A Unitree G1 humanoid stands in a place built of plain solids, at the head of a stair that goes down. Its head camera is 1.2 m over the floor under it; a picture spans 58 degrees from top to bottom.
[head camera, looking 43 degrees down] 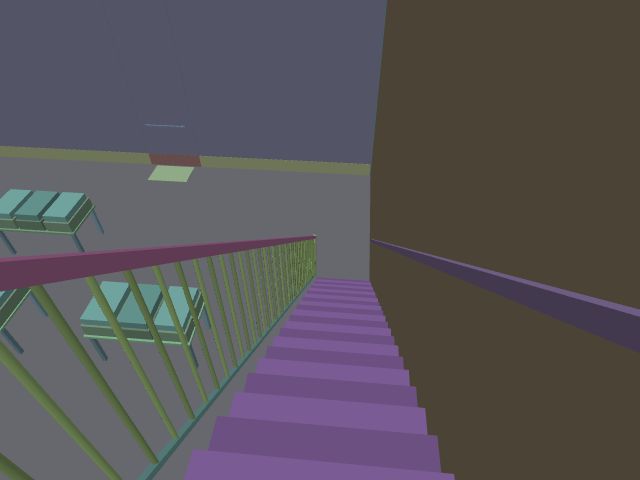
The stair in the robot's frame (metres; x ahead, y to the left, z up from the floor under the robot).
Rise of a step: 0.19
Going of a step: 0.21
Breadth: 0.91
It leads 5 degrees to the right of straight ahead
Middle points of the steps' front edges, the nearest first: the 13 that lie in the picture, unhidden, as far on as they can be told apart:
0.58 0.00 -0.39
0.78 -0.02 -0.57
0.99 -0.04 -0.76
1.20 -0.06 -0.95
1.41 -0.08 -1.13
1.61 -0.10 -1.32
1.82 -0.11 -1.50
2.03 -0.13 -1.69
2.23 -0.15 -1.88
2.44 -0.17 -2.06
2.65 -0.19 -2.25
2.86 -0.21 -2.44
3.06 -0.23 -2.62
